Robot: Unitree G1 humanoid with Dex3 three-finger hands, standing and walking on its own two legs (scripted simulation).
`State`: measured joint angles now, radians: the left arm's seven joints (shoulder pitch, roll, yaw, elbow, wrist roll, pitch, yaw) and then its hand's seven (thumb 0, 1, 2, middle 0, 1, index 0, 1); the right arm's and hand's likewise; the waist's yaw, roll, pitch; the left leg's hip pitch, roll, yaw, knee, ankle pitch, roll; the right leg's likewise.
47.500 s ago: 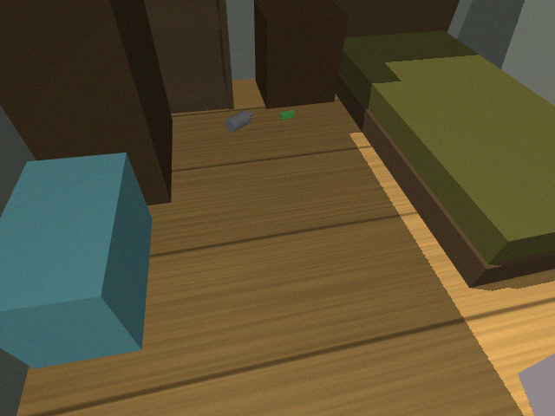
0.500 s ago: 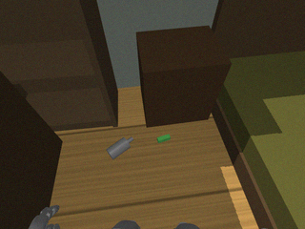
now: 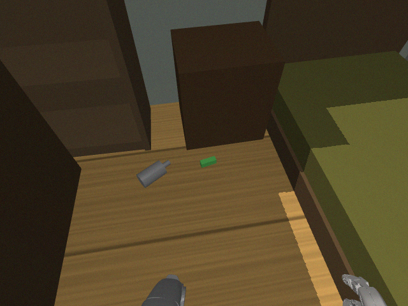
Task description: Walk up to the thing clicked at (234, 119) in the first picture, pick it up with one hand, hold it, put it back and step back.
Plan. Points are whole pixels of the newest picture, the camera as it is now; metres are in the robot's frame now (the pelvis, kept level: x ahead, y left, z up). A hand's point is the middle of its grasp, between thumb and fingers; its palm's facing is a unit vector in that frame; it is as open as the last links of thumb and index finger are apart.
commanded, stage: step back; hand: left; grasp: from above
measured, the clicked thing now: (155, 171) +0.83 +0.32 -0.71
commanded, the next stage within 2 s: stand in 1.74 s
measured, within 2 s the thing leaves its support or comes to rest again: neither
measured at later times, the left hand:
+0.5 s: hand out of the picture -0.08 +0.26 -0.13, palm faces +0.07 -0.92 -0.39, open 7.4 cm
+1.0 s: hand out of the picture -0.25 +0.27 -0.13, palm faces +0.09 -0.91 -0.41, open 7.4 cm
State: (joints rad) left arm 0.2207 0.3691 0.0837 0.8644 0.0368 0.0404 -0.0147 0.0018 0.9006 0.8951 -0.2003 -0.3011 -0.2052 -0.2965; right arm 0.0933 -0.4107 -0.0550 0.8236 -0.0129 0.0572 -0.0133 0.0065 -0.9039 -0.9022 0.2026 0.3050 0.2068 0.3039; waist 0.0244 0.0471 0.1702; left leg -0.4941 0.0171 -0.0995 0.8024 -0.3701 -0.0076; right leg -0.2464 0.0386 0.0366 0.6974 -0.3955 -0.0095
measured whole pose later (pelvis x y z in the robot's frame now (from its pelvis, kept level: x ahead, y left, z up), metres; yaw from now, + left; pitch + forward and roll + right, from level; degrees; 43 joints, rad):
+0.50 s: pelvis -0.18 -0.01 +0.01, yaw +4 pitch -3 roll -1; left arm 0.13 0.39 0.07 0.83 0.01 0.05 0.02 0.00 0.90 0.90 -0.20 -0.30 -0.21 -0.30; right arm 0.16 -0.37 -0.03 0.86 -0.03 0.06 0.00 0.01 -0.90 -0.90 0.20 0.31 0.21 0.30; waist 0.00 0.00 0.16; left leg -0.34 0.02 -0.03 0.63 -0.25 0.01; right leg -0.39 0.07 0.06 1.06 -0.53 0.00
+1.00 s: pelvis -0.28 -0.02 +0.01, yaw +5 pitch -3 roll +1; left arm 0.24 0.43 0.07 0.98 0.03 0.01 -0.02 0.00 0.90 0.90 -0.20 -0.30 -0.21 -0.30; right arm 0.27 -0.36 -0.05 0.99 -0.04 -0.01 0.03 0.01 -0.91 -0.90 0.20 0.30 0.21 0.30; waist 0.01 -0.03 0.07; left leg -0.21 -0.03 -0.04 0.56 -0.30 0.02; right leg -0.37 -0.02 0.03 0.85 -0.45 -0.02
